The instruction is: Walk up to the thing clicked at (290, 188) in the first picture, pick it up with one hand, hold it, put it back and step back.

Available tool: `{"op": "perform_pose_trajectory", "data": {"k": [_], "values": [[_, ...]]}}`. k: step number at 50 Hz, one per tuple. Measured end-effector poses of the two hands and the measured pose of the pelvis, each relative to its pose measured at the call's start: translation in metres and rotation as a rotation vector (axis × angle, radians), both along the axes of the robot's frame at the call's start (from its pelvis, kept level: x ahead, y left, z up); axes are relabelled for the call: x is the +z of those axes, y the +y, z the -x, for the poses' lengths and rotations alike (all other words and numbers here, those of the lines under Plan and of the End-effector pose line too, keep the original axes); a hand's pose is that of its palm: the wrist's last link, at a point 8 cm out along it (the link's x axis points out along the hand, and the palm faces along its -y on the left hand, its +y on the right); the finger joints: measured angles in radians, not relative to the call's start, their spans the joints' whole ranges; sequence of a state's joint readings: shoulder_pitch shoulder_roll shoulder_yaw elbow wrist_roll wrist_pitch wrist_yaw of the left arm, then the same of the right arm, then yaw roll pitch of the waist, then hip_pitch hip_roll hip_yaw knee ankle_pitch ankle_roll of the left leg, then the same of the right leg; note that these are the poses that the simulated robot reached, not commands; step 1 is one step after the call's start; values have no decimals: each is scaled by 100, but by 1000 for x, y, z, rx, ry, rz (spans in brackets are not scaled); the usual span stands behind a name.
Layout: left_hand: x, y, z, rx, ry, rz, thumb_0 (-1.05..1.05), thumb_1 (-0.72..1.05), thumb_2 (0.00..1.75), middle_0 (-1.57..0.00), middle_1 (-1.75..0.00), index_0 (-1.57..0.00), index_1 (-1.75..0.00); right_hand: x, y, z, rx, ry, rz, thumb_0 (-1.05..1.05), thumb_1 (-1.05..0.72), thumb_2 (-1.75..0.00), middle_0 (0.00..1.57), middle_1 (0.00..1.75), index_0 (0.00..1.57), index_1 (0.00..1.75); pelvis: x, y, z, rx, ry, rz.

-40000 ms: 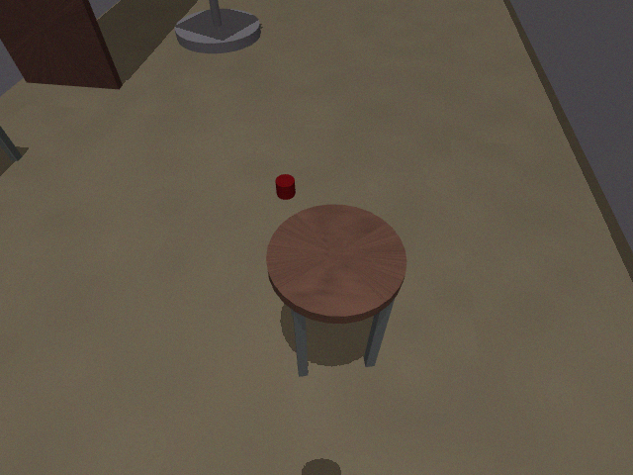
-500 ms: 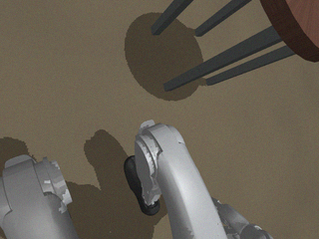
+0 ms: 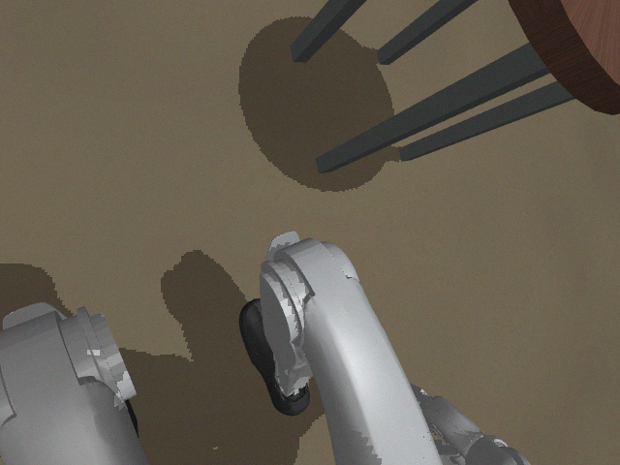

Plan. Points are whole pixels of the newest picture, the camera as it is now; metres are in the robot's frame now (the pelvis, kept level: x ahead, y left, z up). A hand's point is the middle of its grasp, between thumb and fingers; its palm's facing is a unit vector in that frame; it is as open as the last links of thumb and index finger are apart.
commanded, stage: close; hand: left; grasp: from above
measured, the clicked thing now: out of the picture +0.44 +0.36 -0.27
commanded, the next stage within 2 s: settle in 0.14 s
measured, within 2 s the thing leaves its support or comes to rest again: leaves its support in 0.54 s
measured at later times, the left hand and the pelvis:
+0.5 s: hand out of the picture +0.43 +0.35 -0.24, palm faces -0.43 -0.17 -0.89, open 11.3 cm; pelvis +0.00 +0.00 +0.00, yaw +0 degrees
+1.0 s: hand out of the picture +0.43 +0.37 -0.15, palm faces -0.43 -0.12 -0.89, open 11.2 cm; pelvis +0.00 +0.00 +0.02, yaw +4 degrees
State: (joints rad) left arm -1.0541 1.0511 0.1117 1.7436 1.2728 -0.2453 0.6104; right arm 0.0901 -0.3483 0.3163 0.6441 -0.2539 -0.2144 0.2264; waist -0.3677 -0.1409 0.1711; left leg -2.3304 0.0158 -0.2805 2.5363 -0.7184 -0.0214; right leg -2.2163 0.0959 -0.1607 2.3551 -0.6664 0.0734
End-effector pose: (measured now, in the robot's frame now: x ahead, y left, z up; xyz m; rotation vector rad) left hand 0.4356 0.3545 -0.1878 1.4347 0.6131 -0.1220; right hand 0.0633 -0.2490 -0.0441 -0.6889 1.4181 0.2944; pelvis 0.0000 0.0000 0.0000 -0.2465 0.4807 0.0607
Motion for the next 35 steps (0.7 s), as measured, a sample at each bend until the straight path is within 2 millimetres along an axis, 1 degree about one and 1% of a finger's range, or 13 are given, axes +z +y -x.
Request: {"op": "perform_pose_trajectory", "data": {"k": [8,16,26,30,35], "values": [[0,0,0,2,0,2,1,-27,91,-36,-104,-40,-101,3,-2,1,-5,7,15,0,-91,-89,20,30,20,30,1,0,-1,1,3,4],[0,0,0,2,-4,2,1,-27,95,-36,-109,-41,-105,2,0,-1,2,0,13,0,-91,-89,20,30,20,30,0,1,0,1,-6,5],[3,5,0,12,-2,3,1,-27,95,-37,-110,-41,-106,-1,2,-1,-9,2,5,0,-92,-90,20,30,20,30,0,0,-1,4,7,5],[12,8,-3,-1,-24,-11,1,-27,95,-37,-109,-41,-106,-2,0,-4,-20,1,3,0,-92,-90,20,30,20,30,1,0,-2,8,18,2],[31,13,-5,2,-58,-22,0,-25,92,-38,-106,-42,-103,-4,-5,-14,-47,-23,0,0,-92,-90,21,30,20,30,3,0,-4,14,44,0]]}}
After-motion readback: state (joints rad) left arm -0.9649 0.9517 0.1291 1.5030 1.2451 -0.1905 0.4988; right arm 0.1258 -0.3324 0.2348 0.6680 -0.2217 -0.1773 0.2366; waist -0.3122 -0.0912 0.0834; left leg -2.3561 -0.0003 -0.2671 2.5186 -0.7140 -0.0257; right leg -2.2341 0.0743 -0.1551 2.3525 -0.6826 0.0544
